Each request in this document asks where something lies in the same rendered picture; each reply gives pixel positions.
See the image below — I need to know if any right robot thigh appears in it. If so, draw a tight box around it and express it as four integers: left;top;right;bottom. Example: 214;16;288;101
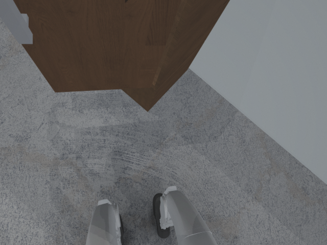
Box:
160;190;217;245

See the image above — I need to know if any right robot shin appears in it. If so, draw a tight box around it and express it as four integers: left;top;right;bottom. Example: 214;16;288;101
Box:
159;186;177;229

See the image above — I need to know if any handle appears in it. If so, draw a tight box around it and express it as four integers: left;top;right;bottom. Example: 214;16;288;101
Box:
0;0;33;44

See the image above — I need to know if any cupboard door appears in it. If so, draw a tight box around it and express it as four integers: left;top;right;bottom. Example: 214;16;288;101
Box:
13;0;181;92

